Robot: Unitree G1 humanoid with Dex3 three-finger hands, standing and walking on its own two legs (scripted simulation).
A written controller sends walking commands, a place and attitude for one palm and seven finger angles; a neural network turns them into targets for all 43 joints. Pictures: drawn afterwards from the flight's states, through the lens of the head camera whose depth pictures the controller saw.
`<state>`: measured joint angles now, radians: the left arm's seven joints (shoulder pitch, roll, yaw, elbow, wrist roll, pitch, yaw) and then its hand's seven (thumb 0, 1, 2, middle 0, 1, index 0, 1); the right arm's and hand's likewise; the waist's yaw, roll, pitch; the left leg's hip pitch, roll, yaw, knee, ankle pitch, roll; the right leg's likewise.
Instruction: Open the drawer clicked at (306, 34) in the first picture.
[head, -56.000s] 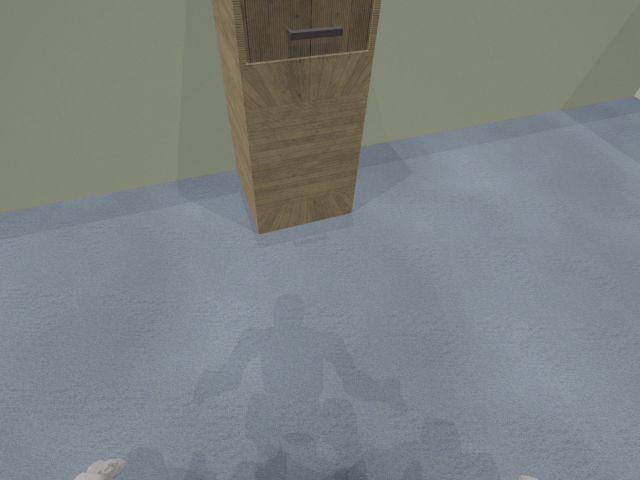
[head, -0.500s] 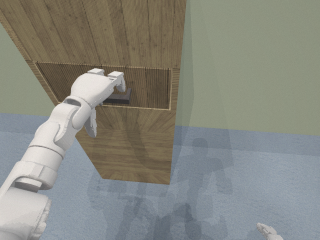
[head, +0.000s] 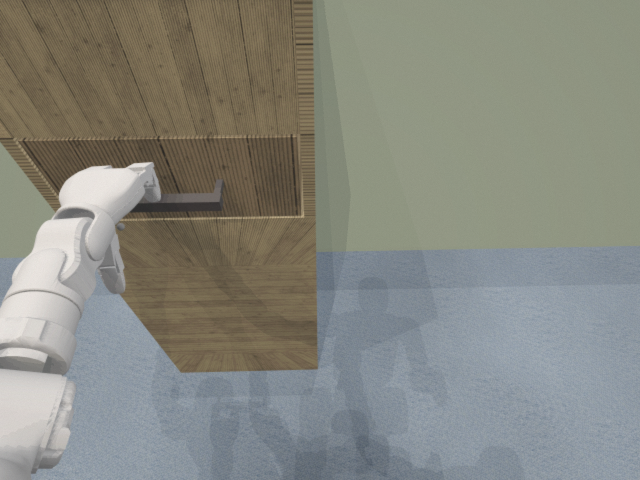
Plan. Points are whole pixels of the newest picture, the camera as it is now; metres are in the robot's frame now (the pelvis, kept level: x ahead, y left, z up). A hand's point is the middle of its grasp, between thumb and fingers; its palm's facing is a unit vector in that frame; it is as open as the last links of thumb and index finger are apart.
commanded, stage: lift the fingers back up to retry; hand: left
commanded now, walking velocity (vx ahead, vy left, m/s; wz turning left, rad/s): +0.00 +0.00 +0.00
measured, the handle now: (171, 194) +0.51 +0.24 +0.06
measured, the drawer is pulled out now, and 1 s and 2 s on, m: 0.00 0.00 0.00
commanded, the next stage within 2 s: re-aim the fingers above the handle in 0.84 s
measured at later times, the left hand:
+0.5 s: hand (135, 189) +0.45 +0.25 +0.12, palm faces -0.05 -0.03 -1.00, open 13.7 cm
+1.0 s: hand (134, 180) +0.46 +0.25 +0.13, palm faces +0.04 -0.03 -1.00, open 13.5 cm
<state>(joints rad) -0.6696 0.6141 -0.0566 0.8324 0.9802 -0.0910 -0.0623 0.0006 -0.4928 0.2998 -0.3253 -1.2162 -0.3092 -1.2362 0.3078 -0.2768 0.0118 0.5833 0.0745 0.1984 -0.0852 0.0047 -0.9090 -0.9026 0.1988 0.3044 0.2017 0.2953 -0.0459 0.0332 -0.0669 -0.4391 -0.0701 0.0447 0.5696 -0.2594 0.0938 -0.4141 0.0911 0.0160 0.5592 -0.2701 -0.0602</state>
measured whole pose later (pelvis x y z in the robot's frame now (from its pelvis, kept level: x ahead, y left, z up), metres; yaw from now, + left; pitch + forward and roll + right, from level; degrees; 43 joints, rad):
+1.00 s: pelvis +0.02 +0.01 +0.00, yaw +2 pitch +9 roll -1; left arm -0.75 0.51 -0.13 0.75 0.97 0.01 0.06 0.00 -0.49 0.30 -0.35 -1.23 -0.36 -1.29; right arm 0.26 -0.26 0.00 0.67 0.07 0.22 -0.04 0.01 -0.91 -0.90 0.20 0.30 0.20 0.29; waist -0.01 0.05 -0.12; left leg -0.44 -0.09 0.02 0.58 -0.29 0.10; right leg -0.41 0.07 -0.01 0.57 -0.32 -0.05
